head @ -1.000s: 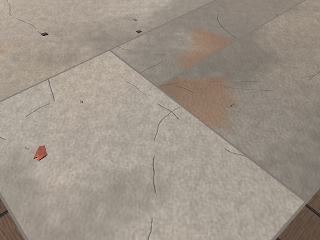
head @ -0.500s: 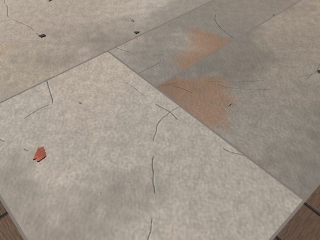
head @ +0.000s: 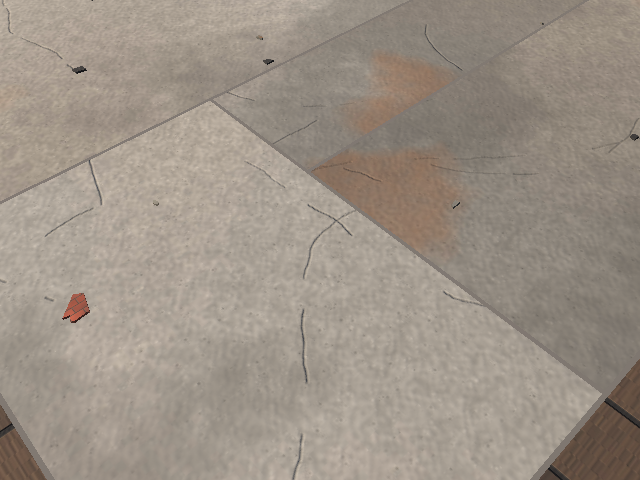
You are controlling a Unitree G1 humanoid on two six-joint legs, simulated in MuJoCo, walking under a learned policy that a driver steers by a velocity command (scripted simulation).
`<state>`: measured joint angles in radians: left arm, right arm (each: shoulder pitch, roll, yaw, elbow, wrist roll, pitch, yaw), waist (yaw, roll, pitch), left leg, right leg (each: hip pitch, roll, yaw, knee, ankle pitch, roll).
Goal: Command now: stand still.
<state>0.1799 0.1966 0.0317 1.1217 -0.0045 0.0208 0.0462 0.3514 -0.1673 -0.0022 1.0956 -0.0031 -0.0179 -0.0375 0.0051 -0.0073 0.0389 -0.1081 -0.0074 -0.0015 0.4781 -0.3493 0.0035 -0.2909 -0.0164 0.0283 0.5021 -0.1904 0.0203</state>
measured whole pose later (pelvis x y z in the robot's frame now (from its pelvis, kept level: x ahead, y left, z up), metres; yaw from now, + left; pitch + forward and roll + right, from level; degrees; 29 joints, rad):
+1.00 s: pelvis +0.21 -0.02 +0.00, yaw +1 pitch +2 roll -1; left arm 0.49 0.19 0.02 1.09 -0.01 -0.08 0.02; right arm 0.02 -0.22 -0.04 0.86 0.03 -0.09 0.03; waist 0.09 0.03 0.01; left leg -0.65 0.08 0.02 0.63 0.00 0.04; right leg 0.14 0.03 -0.05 0.15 -0.32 -0.02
